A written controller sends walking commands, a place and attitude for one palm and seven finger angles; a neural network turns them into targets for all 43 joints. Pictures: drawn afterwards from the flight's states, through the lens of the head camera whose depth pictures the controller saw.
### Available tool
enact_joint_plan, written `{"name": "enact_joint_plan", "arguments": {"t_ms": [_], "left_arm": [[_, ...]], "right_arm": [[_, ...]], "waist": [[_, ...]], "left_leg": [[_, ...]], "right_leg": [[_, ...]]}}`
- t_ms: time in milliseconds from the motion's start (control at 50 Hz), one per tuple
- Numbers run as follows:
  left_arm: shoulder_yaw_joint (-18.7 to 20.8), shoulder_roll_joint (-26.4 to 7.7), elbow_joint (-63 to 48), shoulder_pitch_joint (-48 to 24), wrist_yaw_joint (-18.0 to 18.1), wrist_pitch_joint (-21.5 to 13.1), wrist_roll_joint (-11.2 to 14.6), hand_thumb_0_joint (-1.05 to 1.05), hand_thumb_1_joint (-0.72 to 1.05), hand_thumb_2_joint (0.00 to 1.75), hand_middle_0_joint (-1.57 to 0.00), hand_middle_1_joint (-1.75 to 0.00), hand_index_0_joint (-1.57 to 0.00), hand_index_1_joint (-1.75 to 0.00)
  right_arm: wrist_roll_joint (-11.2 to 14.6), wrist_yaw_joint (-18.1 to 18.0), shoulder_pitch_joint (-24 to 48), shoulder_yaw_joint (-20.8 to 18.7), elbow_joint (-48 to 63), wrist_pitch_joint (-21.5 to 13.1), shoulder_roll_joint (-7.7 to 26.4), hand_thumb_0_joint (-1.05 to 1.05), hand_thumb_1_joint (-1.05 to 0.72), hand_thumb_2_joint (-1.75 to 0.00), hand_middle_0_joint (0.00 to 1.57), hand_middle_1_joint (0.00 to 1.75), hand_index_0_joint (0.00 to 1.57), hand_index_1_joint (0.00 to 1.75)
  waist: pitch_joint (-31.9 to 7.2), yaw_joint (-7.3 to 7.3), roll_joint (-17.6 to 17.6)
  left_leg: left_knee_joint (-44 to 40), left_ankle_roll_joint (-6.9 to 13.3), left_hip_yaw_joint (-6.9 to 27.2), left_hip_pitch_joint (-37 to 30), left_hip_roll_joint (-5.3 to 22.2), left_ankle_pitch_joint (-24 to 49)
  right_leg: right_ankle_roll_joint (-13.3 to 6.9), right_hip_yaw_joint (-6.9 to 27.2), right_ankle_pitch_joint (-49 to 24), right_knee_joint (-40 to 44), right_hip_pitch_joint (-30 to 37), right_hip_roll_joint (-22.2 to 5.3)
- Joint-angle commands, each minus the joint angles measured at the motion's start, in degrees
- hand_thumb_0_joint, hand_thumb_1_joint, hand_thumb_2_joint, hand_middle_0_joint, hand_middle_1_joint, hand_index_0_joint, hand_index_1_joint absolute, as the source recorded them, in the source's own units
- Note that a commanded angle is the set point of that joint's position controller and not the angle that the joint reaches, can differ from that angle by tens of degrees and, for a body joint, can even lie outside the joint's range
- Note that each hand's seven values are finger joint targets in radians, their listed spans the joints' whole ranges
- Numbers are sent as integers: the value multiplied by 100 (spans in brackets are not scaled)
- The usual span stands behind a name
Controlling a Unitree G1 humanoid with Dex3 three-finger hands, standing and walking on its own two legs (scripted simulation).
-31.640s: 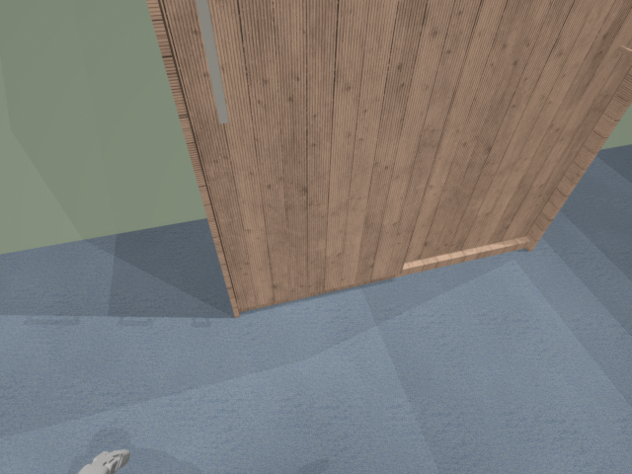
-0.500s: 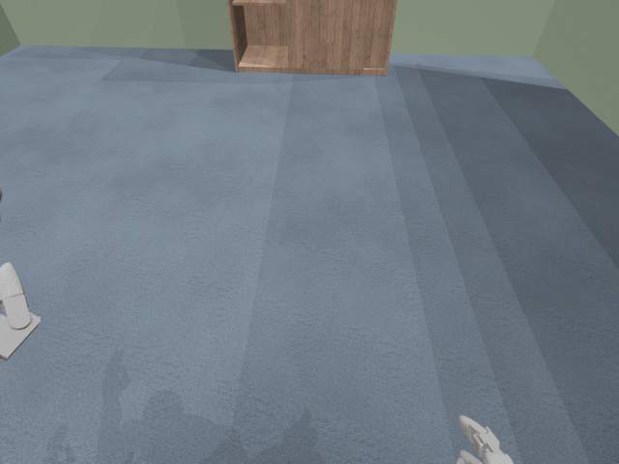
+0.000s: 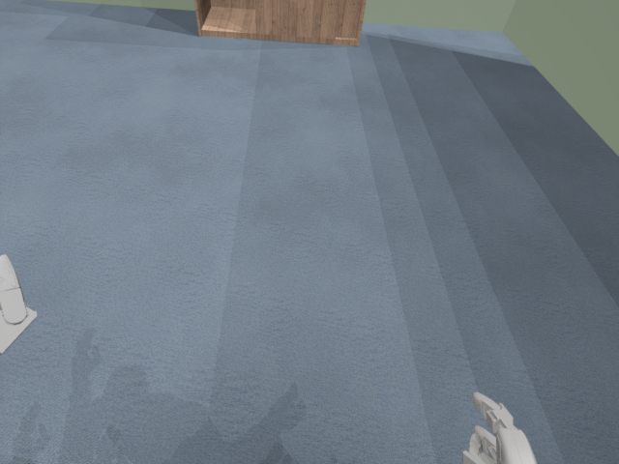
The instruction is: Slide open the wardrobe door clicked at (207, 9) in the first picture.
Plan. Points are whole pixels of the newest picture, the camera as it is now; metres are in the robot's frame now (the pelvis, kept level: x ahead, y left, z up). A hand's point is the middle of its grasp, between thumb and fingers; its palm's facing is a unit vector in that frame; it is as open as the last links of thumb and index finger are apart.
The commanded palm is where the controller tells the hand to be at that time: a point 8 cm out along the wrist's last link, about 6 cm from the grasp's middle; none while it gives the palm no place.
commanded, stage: stop stepping back and stand still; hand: left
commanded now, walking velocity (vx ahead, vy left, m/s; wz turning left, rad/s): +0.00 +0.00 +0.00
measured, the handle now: out of the picture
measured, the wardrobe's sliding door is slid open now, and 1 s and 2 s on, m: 0.43 0.43 0.43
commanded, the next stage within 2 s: let the arm hang, fingers relaxed in 0.90 s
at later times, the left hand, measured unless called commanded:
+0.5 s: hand (11, 341) +0.19 +0.28 +0.15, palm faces +0.43 -0.83 -0.35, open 7.4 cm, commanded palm +0.13 +0.31 +0.18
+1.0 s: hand (17, 371) +0.16 +0.26 +0.16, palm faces +0.43 -0.82 -0.37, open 7.4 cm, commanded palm none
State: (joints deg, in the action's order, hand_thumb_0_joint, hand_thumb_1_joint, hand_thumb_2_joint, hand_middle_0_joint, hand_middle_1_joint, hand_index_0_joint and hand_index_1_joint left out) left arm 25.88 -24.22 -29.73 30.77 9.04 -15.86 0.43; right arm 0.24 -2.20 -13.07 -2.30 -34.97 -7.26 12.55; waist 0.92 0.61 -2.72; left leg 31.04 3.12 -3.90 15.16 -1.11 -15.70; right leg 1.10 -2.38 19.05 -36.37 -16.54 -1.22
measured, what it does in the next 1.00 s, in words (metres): stands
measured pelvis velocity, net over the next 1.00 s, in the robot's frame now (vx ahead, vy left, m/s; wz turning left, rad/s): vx -0.03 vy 0.01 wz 0.00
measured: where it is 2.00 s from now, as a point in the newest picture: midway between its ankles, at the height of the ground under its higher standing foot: outside the picture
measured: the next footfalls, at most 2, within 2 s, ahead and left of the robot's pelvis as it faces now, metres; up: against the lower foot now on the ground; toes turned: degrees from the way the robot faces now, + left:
none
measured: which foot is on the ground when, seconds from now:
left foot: down 0.00-1.00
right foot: down 0.00-1.00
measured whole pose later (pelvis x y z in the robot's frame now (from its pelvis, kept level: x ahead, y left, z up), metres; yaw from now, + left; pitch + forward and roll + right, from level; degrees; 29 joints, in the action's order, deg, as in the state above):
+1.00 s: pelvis -0.03 +0.01 +0.01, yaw +0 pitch -1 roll -2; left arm 17.6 -17.0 -27.1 29.6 9.1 -11.0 -0.8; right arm -0.2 -2.5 -14.9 1.6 -35.0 -7.3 10.5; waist 0.7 -1.5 0.2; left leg 25.7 4.0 -3.7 14.7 -1.2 -10.0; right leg 0.4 -3.1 9.4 -22.1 -11.4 0.2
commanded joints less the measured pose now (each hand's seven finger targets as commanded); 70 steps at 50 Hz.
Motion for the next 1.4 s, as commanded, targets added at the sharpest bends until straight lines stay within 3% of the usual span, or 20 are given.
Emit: {"name": "enact_joint_plan", "arguments": {"t_ms": [0, 60, 120, 140, 200, 300, 360, 420, 540, 600, 780, 960, 980, 1000, 1020, 1080, 1160, 1260, 1340, 1380], "left_arm": [[-92, -356, -1245, -239, -33, -197, -66, 0, 90, 90, -20, -30, -20, -30], [-20, -610, -1816, -318, 0, -200, -85, 0, 90, 90, -20, -30, -20, -30], [138, -695, -1961, -127, 78, -187, 36, 0, 90, 90, -20, -30, -20, -30], [318, -848, -1971, -34, 102, -167, 59, 0, 90, 90, -20, -30, -20, -30], [390, -717, -1653, 241, 85, -118, 124, 0, 90, 90, -20, -30, -20, -30], [136, -389, -964, 81, -12, 36, 130, 0, 90, 90, -20, -30, -20, -30], [-134, -204, -869, -165, -40, 124, 75, 0, 90, 90, -20, -30, -20, -30], [-286, -202, -1138, -502, -24, 151, 13, 0, 90, 90, -20, -30, -20, -30], [37, -606, -1705, -609, 119, 72, -86, 0, 90, 90, -20, -30, -20, -30], [3, -469, -1580, -329, 125, 20, -75, 0, 90, 90, -20, -30, -20, -30], [-168, -180, -677, -152, 79, 89, -69, 0, 90, 90, -20, -30, -20, -30], [-198, -357, -1316, -627, 126, 53, -119, 0, 90, 90, -20, -30, -20, -30], [-2030, 29, 3988, -437, -661, 973, -353, 0, 90, 90, -20, -30, -20, -30], [-1876, -42, 3983, -505, -818, 1331, -212, 0, 90, 90, -20, -30, -20, -30], [-1892, -17, 3816, -626, -845, 1454, -203, 0, 90, 90, -20, -30, -20, -30], [-2120, 193, 4496, -1166, -881, 1501, -213, 0, 90, 90, -20, -30, -20, -30], [-2272, 116, 5785, -1469, -868, 1563, -223, 0, 90, 90, -20, -30, -20, -30], [-2444, 136, 7024, -1651, -846, 1571, -183, 0, 90, 90, -20, -30, -20, -30], [-2412, 236, 7686, -1485, -839, 1519, -173, 0, 90, 90, -20, -30, -20, -30], [-2439, 237, 7991, -1437, -851, 1511, -155, 0, 90, 90, -20, -30, -20, -30]], "right_arm": [[2, 89, 450, -72, 835, -423, 604, 0, -90, -90, 20, 30, 20, 30], [-1, 110, 551, 17, 954, -446, 558, 0, -90, -90, 20, 30, 20, 30], [1, 116, 505, 32, 964, -388, 550, 0, -90, -90, 20, 30, 20, 30], [-10, 95, 531, 49, 964, -362, 554, 0, -90, -90, 20, 30, 20, 30], [-40, 53, 529, 97, 992, -243, 488, 0, -90, -90, 20, 30, 20, 30], [-43, 11, 459, 96, 964, -170, 485, 0, -90, -90, 20, 30, 20, 30], [-25, -5, 480, 98, 987, -172, 487, 0, -90, -90, 20, 30, 20, 30], [-29, -25, 530, 100, 1049, -181, 519, 0, -90, -90, 20, 30, 20, 30], [-87, -80, 588, 119, 1136, -271, 491, 0, -90, -90, 20, 30, 20, 30], [-75, -61, 541, 96, 1141, -299, 494, 0, -90, -90, 20, 30, 20, 30], [-24, -69, 418, 56, 1030, -280, 554, 0, -90, -90, 20, 30, 20, 30], [-72, -93, 514, 100, 1001, -356, 487, 0, -90, -90, 20, 30, 20, 30], [-81, 356, 766, -179, -709, -362, 1718, 0, -90, -90, 20, 30, 20, 30], [9, 349, 79, -152, -538, 90, 1468, 0, -90, -90, 20, 30, 20, 30], [-7, 319, 6, -157, -384, 205, 1426, 0, -90, -90, 20, 30, 20, 30], [-117, 300, 208, -32, -473, 375, 1304, 0, -90, -90, 20, 30, 20, 30], [-194, 284, 309, 74, -664, 531, 1198, 0, -90, -90, 20, 30, 20, 30], [-194, 262, 157, 151, -1072, 683, 904, 0, -90, -90, 20, 30, 20, 30], [-190, 193, -40, 115, -1434, 692, 859, 0, -90, -90, 20, 30, 20, 30], [-174, 166, -117, 105, -1609, 690, 826, 0, -90, -90, 20, 30, 20, 30]], "waist": [[-367, -134, 1085], [-915, -153, 803], [-1387, -170, 281], [-1456, -183, 369], [-1261, -209, 708], [-736, -173, 623], [-630, -165, 431], [-597, -191, 608], [-508, -256, 1057], [-462, -238, 1139], [-256, -185, 429], [-382, -212, 502], [-104, 48, 129], [-563, 100, 443], [-491, 133, 549], [-346, -7, 70], [-300, -138, -506], [-291, -53, 254], [-355, -70, 942], [-347, -97, 1057]], "left_leg": [[-847, 42, 1034, -200, 1136, 2367], [-402, -195, 699, 162, 705, 2303], [-73, -288, 541, -282, 487, 2735], [-145, -305, 567, -399, 519, 2863], [-588, -314, 707, -534, 698, 2949], [-1058, -383, 798, -218, 904, 2258], [-1146, -347, 727, -17, 825, 1533], [-1367, -289, 774, 188, 756, 732], [-1668, -191, 925, 698, 714, -422], [-1731, -175, 960, 807, 715, -704], [-1870, -149, 1021, 1075, 778, -1319], [-1476, -135, 815, 703, 535, -887], [-118, -190, 838, 593, 717, 930], [-200, -279, 724, -234, 787, 1209], [-248, -237, 781, -251, 850, 1051], [-701, 27, 1233, 640, 1068, 836], [-877, 32, 1235, 720, 848, 573], [-894, -69, 949, 214, 514, -58], [-957, -76, 963, 61, 563, -87], [-1063, -57, 977, 181, 618, -162]], "right_leg": [[9, -52, -646, 886, 472, 51], [-141, 347, -2797, 1078, 1584, -226], [-336, 676, -3865, 881, 1668, -507], [-317, 625, -3841, 848, 1634, -483], [-158, 368, -2775, 880, 1298, -151], [-22, 186, -1743, 1159, 1070, 40], [-18, 272, -1840, 1352, 1174, -7], [-22, 330, -1570, 1401, 1233, 1], [-43, 303, -1229, 1385, 1555, -2], [-62, 307, -1141, 1366, 1575, 34], [-6, 358, -880, 1494, 1487, 55], [-90, 586, -711, 1755, 1261, -81], [-285, 443, -1638, 1034, 182, -713], [-344, 900, -1367, 1231, -321, -748], [-283, 676, -825, 1172, -499, -581], [-204, 383, -313, 567, -174, -207], [-230, 702, -330, 884, 227, -380], [-310, 1100, 288, 1549, 26, -601], [-371, 1041, 136, 1705, 207, -546], [-364, 982, -13, 1700, 417, -516]]}}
